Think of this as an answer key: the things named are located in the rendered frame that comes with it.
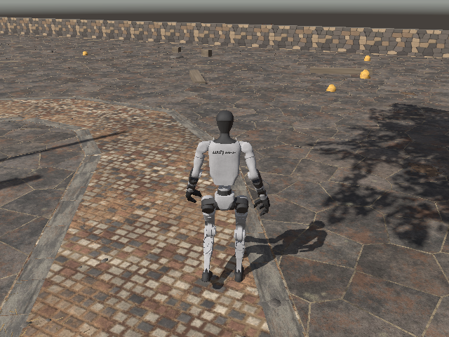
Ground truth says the robot left forearm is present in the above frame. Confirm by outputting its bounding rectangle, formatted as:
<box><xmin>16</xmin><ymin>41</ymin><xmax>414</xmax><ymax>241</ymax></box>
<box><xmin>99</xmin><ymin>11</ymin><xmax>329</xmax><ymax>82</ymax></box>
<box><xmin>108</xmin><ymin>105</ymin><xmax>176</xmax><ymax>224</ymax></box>
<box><xmin>187</xmin><ymin>168</ymin><xmax>199</xmax><ymax>192</ymax></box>

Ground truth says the right robot hand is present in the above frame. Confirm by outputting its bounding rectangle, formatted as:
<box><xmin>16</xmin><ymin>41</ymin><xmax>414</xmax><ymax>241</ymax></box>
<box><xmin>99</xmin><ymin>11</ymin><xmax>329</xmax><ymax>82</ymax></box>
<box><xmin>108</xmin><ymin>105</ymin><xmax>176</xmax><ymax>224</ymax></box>
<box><xmin>254</xmin><ymin>197</ymin><xmax>270</xmax><ymax>215</ymax></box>

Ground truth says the robot left thigh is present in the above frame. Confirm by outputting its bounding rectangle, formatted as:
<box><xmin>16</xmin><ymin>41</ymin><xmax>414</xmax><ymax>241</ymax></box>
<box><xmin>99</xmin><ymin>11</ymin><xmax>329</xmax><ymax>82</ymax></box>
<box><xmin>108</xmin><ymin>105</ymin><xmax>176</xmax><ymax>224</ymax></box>
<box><xmin>201</xmin><ymin>195</ymin><xmax>216</xmax><ymax>237</ymax></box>

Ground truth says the robot right thigh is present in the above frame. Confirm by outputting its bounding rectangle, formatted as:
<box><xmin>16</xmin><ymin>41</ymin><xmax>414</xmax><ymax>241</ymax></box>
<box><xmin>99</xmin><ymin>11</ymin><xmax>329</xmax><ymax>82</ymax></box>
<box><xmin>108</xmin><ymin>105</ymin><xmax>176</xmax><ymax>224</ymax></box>
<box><xmin>234</xmin><ymin>195</ymin><xmax>249</xmax><ymax>242</ymax></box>

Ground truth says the right robot upper arm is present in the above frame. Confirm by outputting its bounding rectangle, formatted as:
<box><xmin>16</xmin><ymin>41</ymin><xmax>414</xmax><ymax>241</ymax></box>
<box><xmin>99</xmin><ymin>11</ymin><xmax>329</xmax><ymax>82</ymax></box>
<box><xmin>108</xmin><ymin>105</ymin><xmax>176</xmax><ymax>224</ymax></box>
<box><xmin>239</xmin><ymin>141</ymin><xmax>259</xmax><ymax>180</ymax></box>

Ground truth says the left robot upper arm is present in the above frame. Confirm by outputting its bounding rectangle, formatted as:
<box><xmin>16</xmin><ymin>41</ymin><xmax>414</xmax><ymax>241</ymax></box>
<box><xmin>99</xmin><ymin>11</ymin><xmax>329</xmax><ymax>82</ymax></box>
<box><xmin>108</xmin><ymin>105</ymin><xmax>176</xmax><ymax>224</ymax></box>
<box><xmin>191</xmin><ymin>140</ymin><xmax>210</xmax><ymax>178</ymax></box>

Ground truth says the robot thigh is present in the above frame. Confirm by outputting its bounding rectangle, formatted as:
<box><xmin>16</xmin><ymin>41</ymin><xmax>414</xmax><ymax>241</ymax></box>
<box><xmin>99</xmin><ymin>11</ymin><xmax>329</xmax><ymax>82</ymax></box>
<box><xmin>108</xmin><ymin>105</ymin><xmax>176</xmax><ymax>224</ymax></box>
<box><xmin>201</xmin><ymin>195</ymin><xmax>216</xmax><ymax>237</ymax></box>
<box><xmin>234</xmin><ymin>195</ymin><xmax>249</xmax><ymax>242</ymax></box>

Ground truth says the robot right forearm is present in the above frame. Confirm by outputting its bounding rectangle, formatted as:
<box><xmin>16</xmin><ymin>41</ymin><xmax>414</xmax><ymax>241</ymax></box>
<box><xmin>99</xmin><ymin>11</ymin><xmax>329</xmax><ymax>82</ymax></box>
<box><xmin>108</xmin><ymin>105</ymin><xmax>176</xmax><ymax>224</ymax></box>
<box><xmin>252</xmin><ymin>170</ymin><xmax>267</xmax><ymax>200</ymax></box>

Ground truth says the left robot hand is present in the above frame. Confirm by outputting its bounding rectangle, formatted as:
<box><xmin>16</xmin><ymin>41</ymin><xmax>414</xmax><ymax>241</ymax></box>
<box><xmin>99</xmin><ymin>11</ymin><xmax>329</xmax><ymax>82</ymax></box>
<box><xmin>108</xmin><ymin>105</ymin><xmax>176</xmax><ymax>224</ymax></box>
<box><xmin>185</xmin><ymin>190</ymin><xmax>202</xmax><ymax>203</ymax></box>

